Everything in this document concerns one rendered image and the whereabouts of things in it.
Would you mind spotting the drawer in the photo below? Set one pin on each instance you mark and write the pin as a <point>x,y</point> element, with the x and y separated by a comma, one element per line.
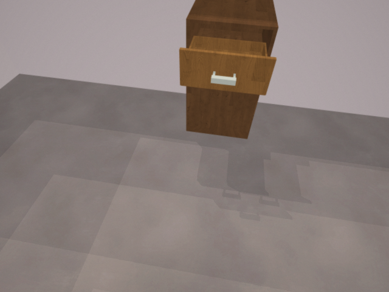
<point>247,59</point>

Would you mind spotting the cabinet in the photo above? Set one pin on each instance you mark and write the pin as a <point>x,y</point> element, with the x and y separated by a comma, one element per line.
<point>218,112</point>

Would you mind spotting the handle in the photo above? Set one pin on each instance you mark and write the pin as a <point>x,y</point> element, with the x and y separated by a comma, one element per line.
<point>223,80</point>

